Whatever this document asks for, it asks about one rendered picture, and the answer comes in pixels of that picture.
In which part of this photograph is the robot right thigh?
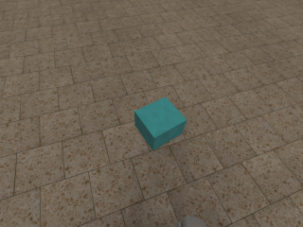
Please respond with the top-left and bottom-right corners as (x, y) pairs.
(177, 216), (207, 227)

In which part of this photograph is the carton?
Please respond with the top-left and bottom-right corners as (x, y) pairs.
(134, 97), (187, 150)

